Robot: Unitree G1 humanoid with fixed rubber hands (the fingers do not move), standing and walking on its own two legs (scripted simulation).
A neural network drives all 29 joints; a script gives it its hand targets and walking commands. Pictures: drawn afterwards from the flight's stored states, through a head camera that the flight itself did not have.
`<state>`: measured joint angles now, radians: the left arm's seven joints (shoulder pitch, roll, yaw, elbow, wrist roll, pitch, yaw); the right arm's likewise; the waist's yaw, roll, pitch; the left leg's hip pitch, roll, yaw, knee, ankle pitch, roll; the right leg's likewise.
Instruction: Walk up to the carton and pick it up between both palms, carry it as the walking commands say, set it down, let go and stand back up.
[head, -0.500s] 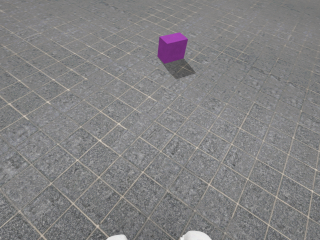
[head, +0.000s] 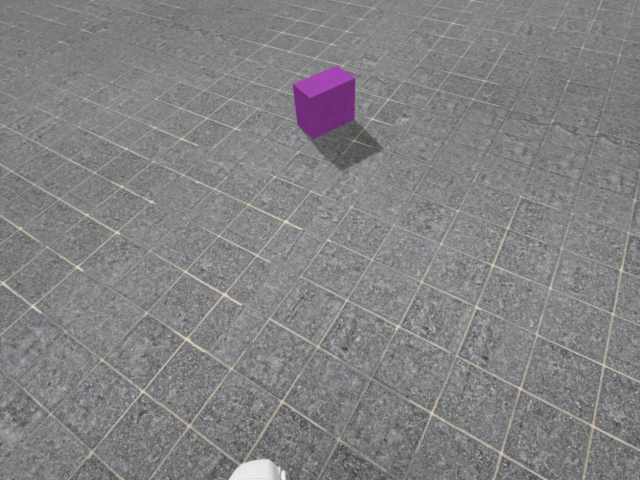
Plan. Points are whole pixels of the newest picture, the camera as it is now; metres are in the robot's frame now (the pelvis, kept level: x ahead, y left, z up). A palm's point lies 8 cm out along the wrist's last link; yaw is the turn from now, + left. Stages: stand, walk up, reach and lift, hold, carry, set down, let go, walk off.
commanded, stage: walk up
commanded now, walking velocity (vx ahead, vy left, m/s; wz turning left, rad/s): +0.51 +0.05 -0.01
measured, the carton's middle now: (325, 102) +1.80 +0.00 -0.65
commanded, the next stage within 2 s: none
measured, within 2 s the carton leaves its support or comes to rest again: neither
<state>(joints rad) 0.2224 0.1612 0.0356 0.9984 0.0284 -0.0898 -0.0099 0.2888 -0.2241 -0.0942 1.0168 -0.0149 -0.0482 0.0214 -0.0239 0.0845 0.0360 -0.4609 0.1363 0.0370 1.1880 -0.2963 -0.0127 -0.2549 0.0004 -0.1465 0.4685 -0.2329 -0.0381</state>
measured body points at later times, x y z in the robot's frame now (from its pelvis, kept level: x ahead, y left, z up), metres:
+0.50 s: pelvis +0.24 +0.05 -0.01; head +0.27 +0.07 +0.44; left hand +0.24 +0.29 -0.17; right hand +0.37 -0.20 -0.13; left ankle +0.29 +0.13 -0.74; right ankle +0.14 -0.11 -0.63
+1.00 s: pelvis +0.47 -0.03 -0.01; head +0.49 -0.07 +0.44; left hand +0.57 +0.21 -0.13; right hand +0.47 -0.29 -0.17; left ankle +0.38 +0.11 -0.65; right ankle +0.51 -0.14 -0.74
